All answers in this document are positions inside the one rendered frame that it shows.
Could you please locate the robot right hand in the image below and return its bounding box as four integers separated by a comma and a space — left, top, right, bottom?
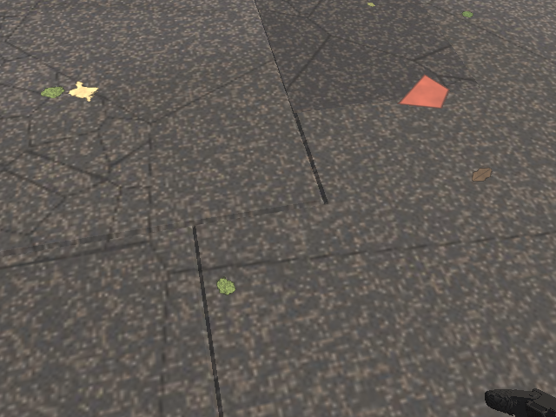
485, 388, 556, 417

